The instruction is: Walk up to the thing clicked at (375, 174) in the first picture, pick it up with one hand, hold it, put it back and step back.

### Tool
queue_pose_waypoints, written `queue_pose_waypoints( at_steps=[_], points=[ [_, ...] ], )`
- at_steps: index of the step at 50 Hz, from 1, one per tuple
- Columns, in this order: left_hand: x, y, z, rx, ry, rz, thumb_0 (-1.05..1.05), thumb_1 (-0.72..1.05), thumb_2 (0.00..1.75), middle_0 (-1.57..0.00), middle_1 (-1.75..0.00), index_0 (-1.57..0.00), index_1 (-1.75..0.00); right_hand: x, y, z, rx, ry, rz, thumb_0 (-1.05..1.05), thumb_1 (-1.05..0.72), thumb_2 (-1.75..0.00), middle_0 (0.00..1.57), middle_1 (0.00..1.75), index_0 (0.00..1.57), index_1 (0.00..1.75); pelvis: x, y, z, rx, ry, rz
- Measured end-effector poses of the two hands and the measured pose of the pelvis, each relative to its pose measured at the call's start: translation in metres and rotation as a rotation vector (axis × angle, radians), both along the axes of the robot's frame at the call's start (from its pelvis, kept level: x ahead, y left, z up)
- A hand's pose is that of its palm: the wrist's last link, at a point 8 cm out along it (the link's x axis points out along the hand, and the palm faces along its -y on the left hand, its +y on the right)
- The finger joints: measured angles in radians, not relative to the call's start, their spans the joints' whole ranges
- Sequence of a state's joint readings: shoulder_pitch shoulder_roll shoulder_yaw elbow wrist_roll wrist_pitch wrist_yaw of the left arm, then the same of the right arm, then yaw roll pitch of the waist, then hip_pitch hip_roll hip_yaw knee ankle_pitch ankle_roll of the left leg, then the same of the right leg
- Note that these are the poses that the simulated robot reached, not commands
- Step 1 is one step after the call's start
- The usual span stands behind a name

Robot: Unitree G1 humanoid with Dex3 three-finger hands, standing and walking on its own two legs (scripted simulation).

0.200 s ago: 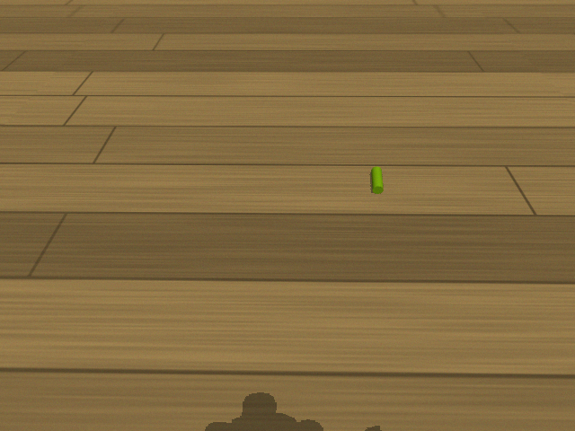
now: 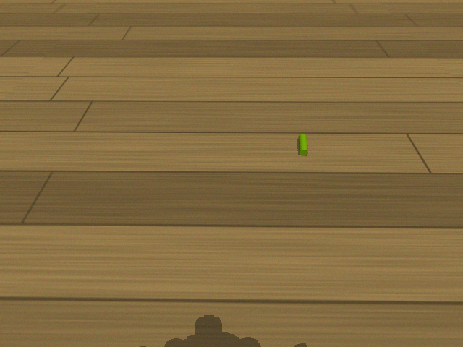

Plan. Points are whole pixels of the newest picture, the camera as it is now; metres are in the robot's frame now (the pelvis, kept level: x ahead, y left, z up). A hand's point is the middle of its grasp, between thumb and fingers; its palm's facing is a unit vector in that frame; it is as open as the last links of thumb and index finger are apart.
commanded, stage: stand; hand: left
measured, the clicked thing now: (303, 144) +1.40 -0.46 -0.76
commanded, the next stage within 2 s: walk up in 0.92 s
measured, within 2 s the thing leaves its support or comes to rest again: neither
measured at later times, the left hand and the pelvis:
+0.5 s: hand out of the picture +0.08 +0.25 -0.15, palm faces -0.03 -0.94 -0.34, open 7.3 cm; pelvis +0.00 +0.00 +0.00, yaw +0 degrees
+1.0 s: hand out of the picture +0.07 +0.26 -0.15, palm faces -0.10 -0.94 -0.34, open 7.3 cm; pelvis +0.00 +0.00 +0.00, yaw -5 degrees
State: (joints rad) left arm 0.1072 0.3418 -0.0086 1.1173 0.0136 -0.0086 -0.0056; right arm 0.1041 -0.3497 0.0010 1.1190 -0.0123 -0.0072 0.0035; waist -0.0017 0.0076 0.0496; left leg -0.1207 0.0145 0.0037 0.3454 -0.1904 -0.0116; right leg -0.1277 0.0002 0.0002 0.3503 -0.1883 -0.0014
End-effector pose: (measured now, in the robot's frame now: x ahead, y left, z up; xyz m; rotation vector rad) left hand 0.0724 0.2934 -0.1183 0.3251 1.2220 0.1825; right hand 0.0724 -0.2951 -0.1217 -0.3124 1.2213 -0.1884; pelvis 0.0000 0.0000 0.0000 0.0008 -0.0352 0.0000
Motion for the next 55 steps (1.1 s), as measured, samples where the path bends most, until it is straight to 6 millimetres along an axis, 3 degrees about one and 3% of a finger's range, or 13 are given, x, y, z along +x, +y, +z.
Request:
queue_pose_waypoints(
  at_steps=[17, 46, 49, 52, 55],
  points=[
    [0.007, 0.001, 0.002, 0.003, -0.017, -0.003, 0.00, 0.91, 0.90, -0.21, -0.30, -0.21, -0.30, -0.002, -0.001, 0.002, -0.005, 0.002, -0.009, 0.00, -0.91, -0.90, 0.20, 0.30, 0.20, 0.30, 0.002, 0.000, 0.001, -0.001, -0.005, 0.002],
    [-0.005, 0.005, 0.000, 0.004, 0.009, 0.003, 0.00, 0.91, 0.90, -0.21, -0.30, -0.21, -0.30, -0.008, 0.000, 0.002, -0.005, 0.015, -0.009, 0.00, -0.91, -0.90, 0.20, 0.30, 0.20, 0.30, 0.000, 0.002, 0.001, 0.000, -0.006, 0.001],
    [-0.006, 0.008, 0.003, -0.006, 0.024, -0.034, 0.00, 0.91, 0.90, -0.21, -0.30, -0.21, -0.30, -0.005, -0.006, 0.005, 0.014, -0.046, -0.032, 0.00, -0.91, -0.90, 0.20, 0.30, 0.21, 0.30, 0.001, 0.004, -0.001, 0.012, 0.007, -0.059],
    [0.005, 0.013, 0.008, 0.024, 0.096, -0.106, 0.00, 0.91, 0.90, -0.21, -0.30, -0.21, -0.30, -0.008, -0.022, 0.007, 0.004, -0.148, -0.101, 0.00, -0.90, -0.90, 0.20, 0.30, 0.21, 0.30, 0.005, 0.006, -0.004, 0.011, 0.026, -0.132],
    [0.037, 0.015, 0.019, 0.066, 0.089, -0.171, 0.00, 0.90, 0.90, -0.21, -0.30, -0.21, -0.30, -0.022, -0.041, 0.005, -0.017, -0.165, -0.167, 0.00, -0.90, -0.90, 0.20, 0.30, 0.21, 0.30, 0.015, 0.000, -0.006, 0.017, 0.013, -0.182]
  ],
)
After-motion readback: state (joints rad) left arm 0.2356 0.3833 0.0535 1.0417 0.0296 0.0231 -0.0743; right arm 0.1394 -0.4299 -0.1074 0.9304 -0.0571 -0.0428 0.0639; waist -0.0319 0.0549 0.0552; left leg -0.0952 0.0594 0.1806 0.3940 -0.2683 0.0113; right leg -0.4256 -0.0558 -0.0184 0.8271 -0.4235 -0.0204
